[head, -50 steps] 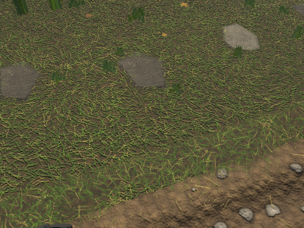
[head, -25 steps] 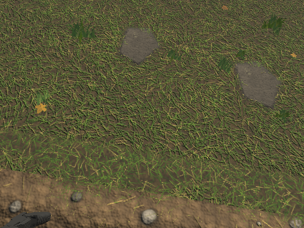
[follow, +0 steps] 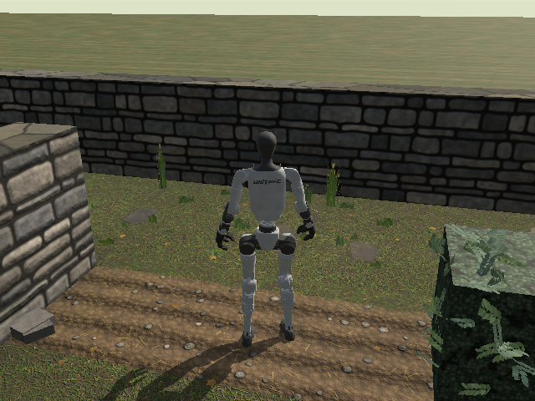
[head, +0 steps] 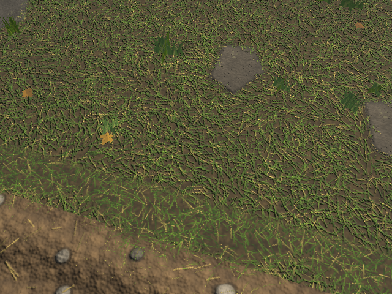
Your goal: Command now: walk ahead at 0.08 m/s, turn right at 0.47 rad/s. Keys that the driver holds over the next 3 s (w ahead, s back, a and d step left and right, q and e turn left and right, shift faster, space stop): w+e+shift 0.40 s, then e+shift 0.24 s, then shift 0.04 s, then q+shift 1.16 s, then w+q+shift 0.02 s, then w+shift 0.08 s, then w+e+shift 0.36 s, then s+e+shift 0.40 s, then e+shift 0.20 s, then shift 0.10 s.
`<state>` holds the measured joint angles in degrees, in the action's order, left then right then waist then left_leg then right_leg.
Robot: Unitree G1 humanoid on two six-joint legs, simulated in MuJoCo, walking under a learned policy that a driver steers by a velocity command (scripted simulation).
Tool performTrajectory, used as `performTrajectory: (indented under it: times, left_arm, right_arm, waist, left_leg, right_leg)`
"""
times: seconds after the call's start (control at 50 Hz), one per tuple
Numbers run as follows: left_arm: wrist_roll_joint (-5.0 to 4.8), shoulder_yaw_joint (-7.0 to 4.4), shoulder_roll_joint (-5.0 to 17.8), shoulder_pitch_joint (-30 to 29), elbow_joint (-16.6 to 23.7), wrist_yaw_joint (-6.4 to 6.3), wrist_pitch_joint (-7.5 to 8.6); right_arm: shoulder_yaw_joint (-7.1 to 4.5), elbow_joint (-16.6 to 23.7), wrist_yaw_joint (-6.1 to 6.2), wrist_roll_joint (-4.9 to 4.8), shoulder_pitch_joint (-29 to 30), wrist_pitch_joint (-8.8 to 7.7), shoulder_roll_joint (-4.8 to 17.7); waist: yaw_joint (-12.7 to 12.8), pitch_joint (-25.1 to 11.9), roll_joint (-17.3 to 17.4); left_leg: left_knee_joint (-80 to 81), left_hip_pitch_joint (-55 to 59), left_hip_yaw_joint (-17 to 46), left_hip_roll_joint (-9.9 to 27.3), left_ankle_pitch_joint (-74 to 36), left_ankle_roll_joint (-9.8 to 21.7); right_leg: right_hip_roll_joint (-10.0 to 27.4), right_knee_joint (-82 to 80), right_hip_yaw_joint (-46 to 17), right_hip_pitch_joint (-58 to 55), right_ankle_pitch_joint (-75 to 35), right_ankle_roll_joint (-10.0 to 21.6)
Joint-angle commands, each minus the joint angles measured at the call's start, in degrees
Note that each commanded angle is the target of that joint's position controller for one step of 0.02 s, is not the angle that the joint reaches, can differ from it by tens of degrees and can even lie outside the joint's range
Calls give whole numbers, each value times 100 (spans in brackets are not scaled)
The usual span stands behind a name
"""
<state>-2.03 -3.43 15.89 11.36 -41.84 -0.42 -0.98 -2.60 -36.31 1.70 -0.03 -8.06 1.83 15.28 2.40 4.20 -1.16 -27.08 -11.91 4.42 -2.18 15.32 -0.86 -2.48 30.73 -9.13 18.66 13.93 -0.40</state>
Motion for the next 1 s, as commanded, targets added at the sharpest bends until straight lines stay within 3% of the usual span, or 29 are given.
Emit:
performTrajectory:
  times: [0.02,0.04,0.08,0.14,0.22,0.24,0.3,0.36,0.4,0.42,0.44,0.46,0.48,0.5,0.52,0.54,0.56,0.58,0.62,0.66,0.72,0.76,0.8,0.88,0.92,0.94,0.96,0.98,1.0]
  left_arm:
    - [-10,-226,828,-385,655,-53,183]
    - [-19,-310,1034,-399,663,-26,180]
    - [-6,-315,895,-329,618,20,116]
    - [-17,-229,641,-523,738,141,197]
    - [-29,-169,560,-747,972,230,249]
    - [690,-194,647,-1108,977,497,-4]
    - [451,-154,579,-1211,1109,760,-110]
    - [405,-74,563,-1639,1249,800,-77]
    - [429,2,491,-1851,1332,766,-81]
    - [448,25,451,-1664,1285,705,-75]
    - [448,-15,510,-1205,1156,600,-46]
    - [435,-108,648,-223,922,488,19]
    - [-233,-532,1462,1085,785,409,70]
    - [-323,-640,2165,1186,515,217,45]
    - [-76,-634,2459,1115,977,214,172]
    - [52,-518,1947,988,992,264,280]
    - [85,-471,1773,803,959,250,361]
    - [63,-426,1576,346,1004,228,405]
    - [151,-348,1327,-215,1182,162,383]
    - [97,-324,1206,-303,1088,69,379]
    - [102,-227,995,-220,854,-124,318]
    - [113,-117,752,-143,704,-223,255]
    - [150,-55,684,223,464,-293,261]
    - [341,-105,893,298,224,-378,305]
    - [325,-161,965,108,286,-461,214]
    - [333,-171,954,-100,393,-510,140]
    - [351,-178,987,-545,575,-525,92]
    - [444,-123,755,-342,780,-480,92]
    - [392,-9,395,405,900,-304,93]
  right_arm:
    - [-474,251,51,270,-647,-69,1332]
    - [-370,278,46,219,-677,-156,1011]
    - [-323,232,80,-36,-506,-366,878]
    - [-306,98,88,17,-880,-582,830]
    - [-350,-30,5,55,-1160,-701,907]
    - [-297,-250,-93,325,-1529,-663,912]
    - [-311,-313,-97,289,-1395,-724,959]
    - [-330,-506,-74,302,-1568,-727,1026]
    - [-333,-686,-64,299,-1755,-672,1079]
    - [-320,-722,-62,277,-1646,-631,1121]
    - [-333,-787,-66,235,-1746,-579,1257]
    - [-373,-819,-92,143,-1785,-511,1496]
    - [-521,-459,-26,-295,-1267,-554,1963]
    - [-201,-137,-41,57,-1547,-647,749]
    - [-77,167,-8,16,-1455,-898,742]
    - [-186,372,15,-141,-581,-1005,1231]
    - [-156,454,51,-192,-444,-1052,1169]
    - [-180,271,101,-57,-589,-1047,1167]
    - [-268,111,57,57,-903,-857,1297]
    - [-229,70,20,153,-911,-706,1099]
    - [-95,43,-52,188,-687,-679,691]
    - [-27,21,-163,133,-395,-748,530]
    - [6,62,-314,84,118,-836,463]
    - [-90,138,-514,-45,372,-903,756]
    - [-221,58,-567,-25,-219,-915,1025]
    - [-287,-105,-560,-30,-922,-911,1114]
    - [-353,-295,-503,-54,-1891,-922,1205]
    - [-385,-347,-435,-40,-2083,-935,1380]
    - [-336,-47,-350,214,-1521,-848,1484]
  waist:
    - [-522,-998,1554]
    - [-566,-825,1159]
    - [-492,-356,1170]
    - [-672,-108,857]
    - [-760,76,748]
    - [-818,201,395]
    - [-671,428,889]
    - [-717,597,759]
    - [-727,654,742]
    - [-538,559,715]
    - [-304,91,719]
    - [184,-567,728]
    - [1066,-1169,591]
    - [384,-1404,-1306]
    - [289,-2896,-1449]
    - [622,-2569,-434]
    - [329,-1793,-227]
    - [-43,-1244,267]
    - [-482,-931,156]
    - [-593,-782,169]
    - [-472,-906,2]
    - [-274,-1006,-134]
    - [61,-989,-165]
    - [102,-599,-332]
    - [-213,-711,-412]
    - [-519,-908,-439]
    - [-1090,-1181,-255]
    - [-953,-1498,1048]
    - [-297,-2015,1775]
  left_leg:
    - [1081,1239,2009,2388,-1067,1523]
    - [1378,1285,2099,2444,492,1550]
    - [1701,1552,1743,2041,2034,1091]
    - [1917,1766,1035,1888,1451,911]
    - [2104,1739,261,1943,877,917]
    - [2205,1394,-131,1903,858,809]
    - [2331,1109,-735,1950,763,641]
    - [2406,1393,-1230,2086,461,597]
    - [2142,1715,-1618,2086,-574,561]
    - [1551,1671,-1981,1962,-2596,477]
    - [522,1675,-2105,1950,-5083,466]
    - [-980,1414,-2101,1987,-6414,452]
    - [-2374,77,-1952,1765,-5928,53]
    - [-4608,-2529,-1749,703,908,-418]
    - [-6027,-3254,-167,5,2111,-483]
    - [-5987,-3555,305,286,1503,-392]
    - [-5605,-3557,221,413,1104,-311]
    - [-5179,-3269,206,661,803,-270]
    - [-4781,-2542,244,849,516,-284]
    - [-4159,-2347,31,826,220,-381]
    - [-3081,-2190,-429,498,-813,-418]
    - [-2007,-1832,-596,382,-1858,-325]
    - [-1146,-1723,-659,334,-2927,-170]
    - [-537,-1900,-497,186,-2631,159]
    - [-603,-1724,-690,-67,-1687,292]
    - [-582,-1258,-751,-174,-1383,388]
    - [-8,-318,-487,-19,-1999,655]
    - [41,1103,830,866,-3932,1269]
    - [454,2284,3798,2067,-3755,2541]
  right_leg:
    - [-41,1781,467,1603,2024,-82]
    - [335,2679,384,2084,1774,-104]
    - [592,3244,372,2929,997,-131]
    - [759,3618,507,3446,198,-185]
    - [901,3362,573,3620,-342,-281]
    - [691,3369,866,3400,-229,-198]
    - [897,2896,946,3187,-615,3]
    - [944,2241,1230,3028,-390,327]
    - [799,1811,1579,2807,160,630]
    - [531,1458,1838,2188,508,792]
    - [19,1402,2179,1300,822,899]
    - [-410,1203,2228,26,858,1016]
    - [-168,636,1472,-2200,-773,1196]
    - [962,6,-925,-4088,-306,1618]
    - [2164,-968,-4143,-4738,69,2507]
    - [2128,-1198,-3593,-4430,-1065,2174]
    - [1892,-1123,-2809,-3565,-1874,2098]
    - [1507,-1033,-2058,-2575,-2311,1870]
    - [1158,-1187,-1320,-1317,-3227,1738]
    - [932,-1170,-815,-738,-4226,1597]
    - [506,-1019,-51,-444,-5178,1096]
    - [275,-973,364,-452,-4810,633]
    - [436,-1053,392,-817,-4319,324]
    - [871,-888,423,-1382,-4305,183]
    - [950,-88,473,-1661,-5591,156]
    - [918,663,508,-1561,-6196,96]
    - [659,2043,698,-1090,-5902,-112]
    - [-281,4210,965,259,-1268,-428]
    - [-1087,5664,232,2069,2393,-748]
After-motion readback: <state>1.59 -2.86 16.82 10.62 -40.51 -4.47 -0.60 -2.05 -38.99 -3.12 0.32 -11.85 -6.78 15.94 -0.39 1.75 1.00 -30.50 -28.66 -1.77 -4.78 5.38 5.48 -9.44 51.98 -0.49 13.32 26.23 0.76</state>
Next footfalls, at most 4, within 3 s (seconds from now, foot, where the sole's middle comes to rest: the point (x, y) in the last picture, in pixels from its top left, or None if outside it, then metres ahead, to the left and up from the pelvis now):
0.48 right None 0.27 -0.26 -0.77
0.96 left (307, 259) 0.56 -0.33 -0.77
1.34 right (375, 286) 0.48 -0.54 -0.77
1.82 left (292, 291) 0.45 -0.27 -0.77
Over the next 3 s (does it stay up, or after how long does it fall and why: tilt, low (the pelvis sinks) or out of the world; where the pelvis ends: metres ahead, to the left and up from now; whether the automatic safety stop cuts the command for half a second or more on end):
stays up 0.91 -0.37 -0.01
